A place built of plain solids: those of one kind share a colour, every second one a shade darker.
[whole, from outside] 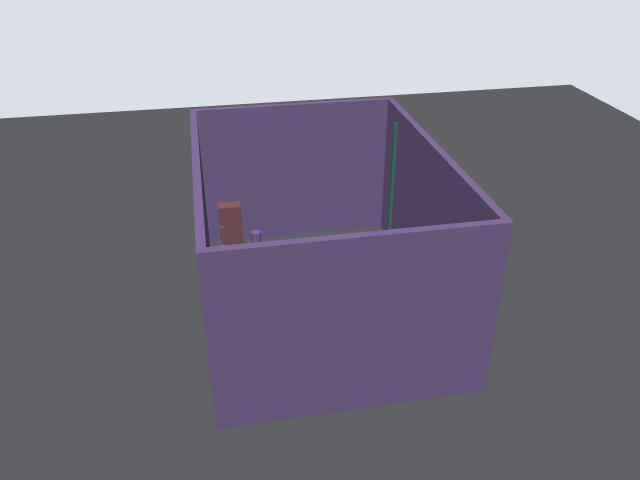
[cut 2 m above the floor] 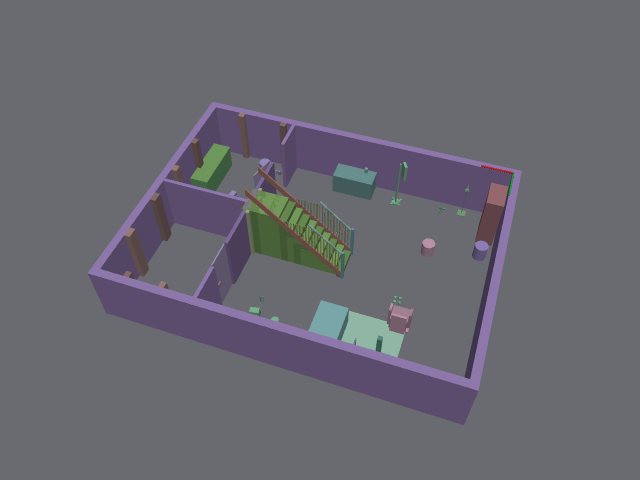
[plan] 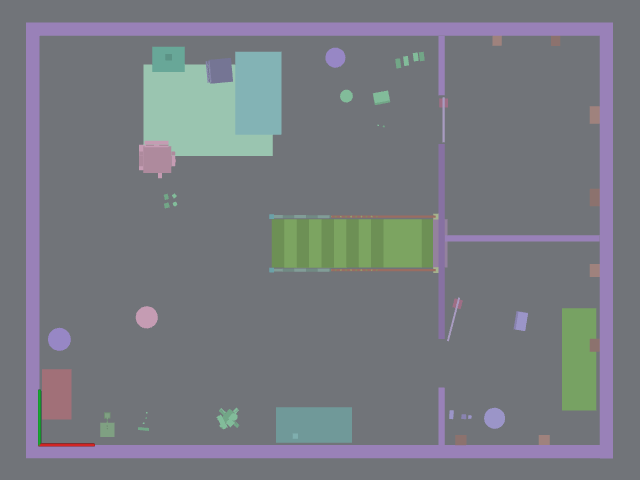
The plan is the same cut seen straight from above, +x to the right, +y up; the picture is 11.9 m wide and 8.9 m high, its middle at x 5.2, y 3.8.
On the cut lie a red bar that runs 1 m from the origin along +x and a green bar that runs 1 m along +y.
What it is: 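A dwelling of one tall room, 10.4 x 7.6 m inside and 5.7 m high, with a sleeping gallery 2.90 m up across one short end and a free-standing straight stair of 14 risers to it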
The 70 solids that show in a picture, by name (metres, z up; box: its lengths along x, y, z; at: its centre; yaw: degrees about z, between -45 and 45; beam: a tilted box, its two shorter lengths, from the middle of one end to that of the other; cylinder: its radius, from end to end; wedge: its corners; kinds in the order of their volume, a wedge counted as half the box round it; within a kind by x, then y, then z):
{
 "wall_1": {"box": [0.25, 8.08, 5.88], "at": [-0.12, 3.79, 2.89]},
 "wall_2": {"box": [10.88, 0.25, 5.88], "at": [5.19, -0.12, 2.89]},
 "wall_3": {"box": [10.88, 0.25, 5.88], "at": [5.19, 7.71, 2.89]},
 "wall_4": {"box": [0.12, 1.07, 2.8], "at": [7.45, 0.53, 1.35]},
 "wall_5": {"box": [0.12, 3.62, 2.8], "at": [7.45, 3.77, 1.35]},
 "wall_6": {"box": [0.12, 1.1, 2.8], "at": [7.45, 7.03, 1.35]},
 "wall_7": {"box": [2.87, 0.12, 2.8], "at": [8.95, 3.83, 1.35]},
 "wall_8": {"box": [0.25, 8.08, 5.88], "at": [10.51, 3.79, 2.89]},
 "step_1": {"box": [0.71, 0.9, 0.26], "at": [4.66, 3.74, 0.08]},
 "step_2": {"box": [0.71, 0.9, 0.46], "at": [4.89, 3.74, 0.18]},
 "step_3": {"box": [0.71, 0.9, 0.67], "at": [5.12, 3.74, 0.29]},
 "step_4": {"box": [0.71, 0.9, 0.88], "at": [5.35, 3.74, 0.39]},
 "step_5": {"box": [0.71, 0.9, 1.08], "at": [5.58, 3.74, 0.49]},
 "step_6": {"box": [0.71, 0.9, 1.29], "at": [5.81, 3.74, 0.6]},
 "step_7": {"box": [0.71, 0.9, 1.5], "at": [6.04, 3.74, 0.7]},
 "step_8": {"box": [0.71, 0.9, 1.71], "at": [6.27, 3.74, 0.8]},
 "step_9": {"box": [0.71, 0.9, 1.91], "at": [6.5, 3.74, 0.91]},
 "step_10": {"box": [0.71, 0.9, 2.12], "at": [6.73, 3.74, 1.01]},
 "step_11": {"box": [0.71, 0.9, 2.33], "at": [6.96, 3.74, 1.11]},
 "step_12": {"box": [0.71, 0.9, 2.53], "at": [7.19, 3.74, 1.22]},
 "step_13": {"box": [0.49, 0.9, 2.74], "at": [7.31, 3.74, 1.32]},
 "slotfit_loft_table_1": {"box": [0.86, 1.54, 0.79], "at": [4.06, 6.52, 0.34]},
 "kitchen_units_units_1": {"box": [0.62, 1.9, 0.89], "at": [10.01, 1.59, 0.4]},
 "slotfit_storage_1": {"box": [0.55, 0.93, 1.94], "at": [0.32, 0.94, 0.92]},
 "curtains_1": {"box": [0.21, 0.19, 2.25], "at": [7.81, 0.09, 1.19]},
 "curtains_2": {"box": [0.18, 0.19, 2.2], "at": [8.49, 7.49, 1.16]},
 "curtains_3": {"box": [0.21, 0.19, 2.25], "at": [9.36, 0.09, 1.19]},
 "curtains_4": {"box": [0.18, 0.19, 2.2], "at": [9.57, 7.49, 1.16]},
 "curtains_5": {"box": [0.19, 0.24, 2.24], "at": [10.29, 1.85, 1.18]},
 "curtains_6": {"box": [0.19, 0.24, 2.24], "at": [10.29, 3.24, 1.18]},
 "curtains_7": {"box": [0.19, 0.33, 2.28], "at": [10.29, 4.59, 1.2]},
 "curtains_8": {"box": [0.19, 0.33, 2.28], "at": [10.29, 6.12, 1.2]},
 "slotfit_wall_table_1": {"box": [1.41, 0.66, 0.81], "at": [5.09, 0.37, 0.35]},
 "head_base_1": {"box": [0.27, 0.9, 2.85], "at": [7.43, 3.74, 1.37]},
 "guard_string_1": {"wedge": [[4.3, 3.22, -0.02], [4.3, 3.22, 0.24], [4.3, 3.26, -0.02], [4.3, 3.26, 0.24], [7.34, 3.22, 2.72], [7.34, 3.22, 2.97], [7.34, 3.26, 2.72], [7.34, 3.26, 2.97]]},
 "guard_string_2": {"wedge": [[4.3, 4.21, -0.02], [4.3, 4.21, 0.24], [4.3, 4.25, -0.02], [4.3, 4.25, 0.24], [7.34, 4.21, 2.72], [7.34, 4.21, 2.97], [7.34, 4.25, 2.72], [7.34, 4.25, 2.97]]},
 "stove_1": {"box": [0.61, 0.47, 0.91], "at": [2.39, 7.15, 0.4]},
 "stove_2": {"box": [0.13, 0.13, 4.84], "at": [2.39, 7.19, 3.26]},
 "slotfit_known_1": {"box": [0.07, 0.2, 0.79], "at": [1.88, 5.27, 0.34]},
 "slotfit_known_2": {"box": [0.1, 0.47, 0.14], "at": [1.89, 5.33, 0.02]},
 "slotfit_known_3": {"cylinder": 0.21, "from": [1.99, 2.37, -0.05], "to": [1.99, 2.37, 0.47]},
 "slotfit_known_4": {"box": [0.45, 0.07, 0.88], "at": [2.17, 5.6, 0.39]},
 "slotfit_known_5": {"box": [0.53, 0.5, 0.54], "at": [2.18, 5.29, 0.22]},
 "slotfit_known_6": {"box": [0.07, 0.2, 0.79], "at": [2.48, 5.27, 0.34]},
 "laid_rug_rug_room_1": {"box": [2.4, 1.7, 0.05], "at": [3.13, 6.21, -0.02]},
 "doorleaf_door_1": {"box": [0.044, 0.84, 2.08], "at": [7.49, 6.03, 0.99]},
 "doorleaf_door_2": {"box": [0.039, 0.84, 2.08], "at": [7.68, 2.33, 0.99], "yaw": -14.6},
 "slotfit_corner_1": {"cylinder": 0.21, "from": [0.37, 1.96, -0.05], "to": [0.37, 1.96, 0.53]},
 "slotfit_corner_2": {"cylinder": 0.19, "from": [5.49, 7.18, -0.05], "to": [5.49, 7.18, 0.33]},
 "slotfit_loft_chair_1": {"box": [0.42, 0.45, 0.51], "at": [3.36, 6.94, 0.2], "yaw": 5.3},
 "clutter_kitchen_1": {"cylinder": 0.19, "from": [8.44, 0.49, -0.05], "to": [8.44, 0.49, 0.4]},
 "clutter_kitchen_2": {"box": [0.21, 0.35, 0.23], "at": [8.92, 2.3, 0.07], "yaw": -9.4},
 "clutter_kitchen_3": {"box": [0.18, 0.34, 0.38], "at": [8.94, 2.29, 0.14], "yaw": -9.4},
 "clutter_clhall_1": {"box": [0.1, 0.27, 0.61], "at": [3.38, 0.42, 1.45], "yaw": 29.1},
 "clutter_clhall_2": {"box": [0.05, 0.05, 1.85], "at": [3.53, 0.5, 0.88], "yaw": -42.9},
 "clutter_clhall_3": {"box": [0.12, 0.12, 0.09], "at": [3.54, 0.41, -0.01], "yaw": -42.9},
 "clutter_clhall_4": {"cylinder": 0.07, "from": [3.6, 0.52, -0.05], "to": [3.6, 0.52, 0.04]},
 "clutter_clhall_5": {"cylinder": 0.12, "from": [5.69, 6.47, -0.05], "to": [5.69, 6.47, 0.13]},
 "clutter_clhall_6": {"box": [0.29, 0.19, 0.37], "at": [6.34, 6.45, 0.14], "yaw": 10.7},
 "clutter_clhall_7": {"box": [0.09, 0.18, 0.1], "at": [6.65, 7.07, 0.0], "yaw": 7.7},
 "clutter_clhall_8": {"box": [0.09, 0.18, 0.1], "at": [6.8, 7.12, 0.0], "yaw": 7.7},
 "clutter_clhall_9": {"box": [0.09, 0.16, 0.1], "at": [6.97, 7.19, 0.0], "yaw": 7.7},
 "clutter_clhall_10": {"box": [0.09, 0.17, 0.1], "at": [7.09, 7.2, 0.0], "yaw": 7.7},
 "kitchen_units_worktop_1": {"box": [0.64, 1.9, 0.04], "at": [10.0, 1.59, 0.86]},
 "post_1": {"box": [0.12, 0.11, 2.78], "at": [7.36, 4.23, 1.34]},
 "guard_newel_1": {"box": [0.09, 0.09, 1.31], "at": [4.3, 3.24, 0.6]},
 "guard_newel_2": {"box": [0.09, 0.09, 1.31], "at": [4.3, 4.23, 0.6]},
 "slotfit_hallpiece_corner_1": {"box": [0.27, 0.27, 0.07], "at": [1.26, 0.28, -0.01]},
 "doorfit_door_1": {"box": [0.16, 0.17, 0.06], "at": [7.49, 6.34, 0.98]},
 "doorfit_door_2": {"box": [0.16, 0.17, 0.06], "at": [7.75, 2.62, 1.04], "yaw": -14.6}
}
